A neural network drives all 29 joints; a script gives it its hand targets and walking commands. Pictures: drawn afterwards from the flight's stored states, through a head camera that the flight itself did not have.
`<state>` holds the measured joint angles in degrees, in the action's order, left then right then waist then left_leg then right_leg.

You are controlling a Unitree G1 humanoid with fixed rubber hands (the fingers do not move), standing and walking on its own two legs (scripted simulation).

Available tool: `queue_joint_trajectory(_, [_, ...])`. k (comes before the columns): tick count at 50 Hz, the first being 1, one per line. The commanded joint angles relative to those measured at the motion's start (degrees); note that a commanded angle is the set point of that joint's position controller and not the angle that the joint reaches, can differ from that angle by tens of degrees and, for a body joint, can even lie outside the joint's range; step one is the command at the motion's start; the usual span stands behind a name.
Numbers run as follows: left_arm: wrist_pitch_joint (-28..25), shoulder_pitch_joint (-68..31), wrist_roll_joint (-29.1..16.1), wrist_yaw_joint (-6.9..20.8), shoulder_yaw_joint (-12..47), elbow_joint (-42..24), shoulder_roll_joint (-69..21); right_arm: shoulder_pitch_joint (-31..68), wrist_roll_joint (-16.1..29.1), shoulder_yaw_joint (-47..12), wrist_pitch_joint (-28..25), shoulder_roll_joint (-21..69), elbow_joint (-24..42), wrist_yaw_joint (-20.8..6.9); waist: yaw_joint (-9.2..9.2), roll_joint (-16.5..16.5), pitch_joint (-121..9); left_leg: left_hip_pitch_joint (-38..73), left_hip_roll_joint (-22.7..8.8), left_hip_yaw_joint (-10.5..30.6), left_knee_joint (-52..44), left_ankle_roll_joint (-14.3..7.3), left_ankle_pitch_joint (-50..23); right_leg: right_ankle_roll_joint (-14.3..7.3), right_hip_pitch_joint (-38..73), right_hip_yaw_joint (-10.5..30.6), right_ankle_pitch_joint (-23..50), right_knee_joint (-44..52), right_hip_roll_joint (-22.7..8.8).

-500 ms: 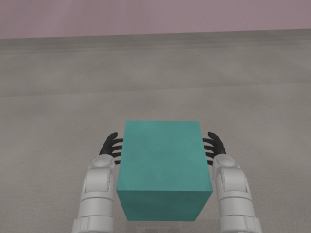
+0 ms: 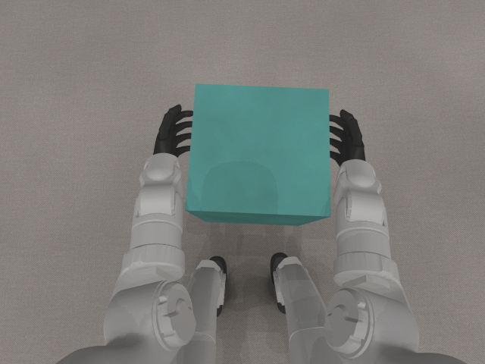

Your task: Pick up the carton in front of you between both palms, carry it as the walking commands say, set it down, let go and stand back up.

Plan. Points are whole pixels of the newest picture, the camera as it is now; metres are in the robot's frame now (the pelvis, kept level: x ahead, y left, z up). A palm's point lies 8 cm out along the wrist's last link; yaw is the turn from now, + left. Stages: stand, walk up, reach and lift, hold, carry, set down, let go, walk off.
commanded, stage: set down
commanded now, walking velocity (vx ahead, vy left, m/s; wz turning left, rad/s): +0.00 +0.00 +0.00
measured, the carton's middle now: (256, 167) +0.41 -0.02 -0.16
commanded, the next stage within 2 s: none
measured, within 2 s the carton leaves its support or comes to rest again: neither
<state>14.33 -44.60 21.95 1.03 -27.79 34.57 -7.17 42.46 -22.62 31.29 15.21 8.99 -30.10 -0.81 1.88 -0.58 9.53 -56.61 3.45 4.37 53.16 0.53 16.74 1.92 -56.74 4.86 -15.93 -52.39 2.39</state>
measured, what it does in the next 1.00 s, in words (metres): lowers itself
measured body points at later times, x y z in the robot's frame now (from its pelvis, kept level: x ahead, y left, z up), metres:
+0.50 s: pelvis +0.02 +0.00 -0.12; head +0.28 +0.00 +0.24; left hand +0.49 +0.12 -0.23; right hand +0.45 -0.18 -0.22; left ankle +0.08 +0.12 -0.67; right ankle +0.08 -0.13 -0.67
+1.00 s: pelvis -0.03 +0.00 -0.25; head +0.30 +0.01 +0.05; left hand +0.53 +0.10 -0.38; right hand +0.47 -0.20 -0.38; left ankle +0.08 +0.12 -0.67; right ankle +0.08 -0.13 -0.67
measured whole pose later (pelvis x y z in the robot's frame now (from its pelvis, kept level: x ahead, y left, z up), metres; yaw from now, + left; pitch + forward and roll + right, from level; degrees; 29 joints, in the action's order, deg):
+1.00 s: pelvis -0.03 +0.00 -0.25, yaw -1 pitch +47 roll -3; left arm 15.9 -74.1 12.1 -3.2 -19.1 50.8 7.1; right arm 64.9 -11.4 33.5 16.6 0.6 -37.3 4.9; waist 4.5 -1.8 -0.2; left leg -124.7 8.5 5.2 107.2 2.8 29.4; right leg 5.4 -123.8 4.1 -29.0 -105.4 6.4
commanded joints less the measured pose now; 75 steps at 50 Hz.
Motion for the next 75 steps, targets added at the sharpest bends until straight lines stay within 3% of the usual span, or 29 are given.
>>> queue_joint_trajectory(1, [-4.69,-33.29,-11.44,10.97,35.23,-1.03,-50.49,34.11,11.57,-36.65,-4.68,49.30,0.51,-11.72,1.04,-0.52,-65.81,19.28,5.32,-3.72,2.47,0.49,-15.13,0.02,17.30,-5.84,15.04,-3.55,6.24])
queue_joint_trajectory(4, [-3.52,-33.48,-15.05,10.66,41.45,-4.90,-52.49,33.98,15.04,-42.65,-3.48,51.27,3.85,-11.88,1.73,-0.94,-78.22,17.32,5.67,-3.76,7.72,1.12,-19.69,0.46,13.26,-6.49,18.75,-8.71,6.37])
queue_joint_trajectory(6, [-1.85,-31.65,-15.52,10.80,42.39,-4.55,-53.09,32.11,15.62,-43.25,-1.82,52.21,3.21,-12.24,1.81,-1.21,-78.42,13.01,5.63,-3.73,9.70,1.42,-18.93,0.66,9.34,-6.49,17.95,-10.65,6.30])
queue_joint_trajectory(13, [1.42,-27.59,-12.88,11.96,36.69,2.92,-51.27,28.77,13.90,-37.12,1.67,51.72,-3.30,-13.04,1.69,-1.55,-66.54,-4.41,5.67,-4.12,13.56,0.84,-12.27,0.82,-3.83,-6.18,13.12,-14.44,6.13])
queue_joint_trajectory(21, [-1.72,-31.26,-12.71,9.28,33.55,6.70,-47.23,32.34,14.27,-33.50,-1.35,47.17,-5.72,-10.44,2.56,-2.72,-69.14,-15.08,6.37,-4.16,21.46,1.28,-13.34,1.37,-15.10,-6.53,14.43,-22.48,6.59])
queue_joint_trajectory(34, [-0.90,-45.84,-16.26,6.38,35.17,7.42,-43.36,47.35,18.56,-34.27,-0.66,43.19,-3.37,-7.70,3.82,-3.82,-78.77,-21.80,7.37,-6.33,34.47,1.86,-5.50,2.57,-24.54,-9.64,6.89,-34.88,7.35])
queue_joint_trajectory(48, [0.12,-58.38,-15.36,6.14,28.85,16.41,-37.17,60.42,17.73,-26.18,0.23,37.28,-7.57,-8.08,5.39,-5.47,-72.33,-32.55,6.70,-7.12,44.67,0.99,2.24,2.31,-35.78,-11.64,0.12,-45.56,6.40])
queue_joint_trajectory(62, [-2.08,-66.81,-22.38,5.93,35.31,17.52,-32.34,70.17,24.34,-29.94,-2.36,32.38,-5.49,-7.76,6.95,-5.75,-74.51,-33.88,5.52,-7.28,56.86,0.73,-3.71,2.51,-36.44,-12.25,6.07,-57.09,4.74])
queue_joint_trajectory(66, [-3.19,-68.88,-25.23,6.20,37.83,14.71,-33.23,72.48,27.43,-33.77,-3.20,33.28,-3.09,-7.27,7.03,-3.76,-74.43,-35.73,5.72,-7.31,59.46,0.19,-6.78,2.34,-34.99,-11.85,10.71,-59.44,4.82])
queue_joint_trajectory(69, [-3.73,-66.13,-25.42,5.99,37.77,15.81,-33.74,70.77,28.43,-35.08,-3.67,33.57,-3.72,-7.18,5.95,-3.44,-73.26,-35.54,5.85,-7.38,60.87,-0.02,-9.50,2.50,-34.55,-11.40,13.33,-60.79,5.12])
queue_joint_trajectory(75, [-4.37,-61.98,-22.74,6.74,34.20,20.83,-32.61,66.12,25.84,-31.13,-3.93,33.19,-9.27,-7.54,5.45,-3.85,-63.08,-42.42,5.70,-7.09,61.20,-0.44,-5.19,2.24,-39.43,-10.73,9.39,-61.44,5.57])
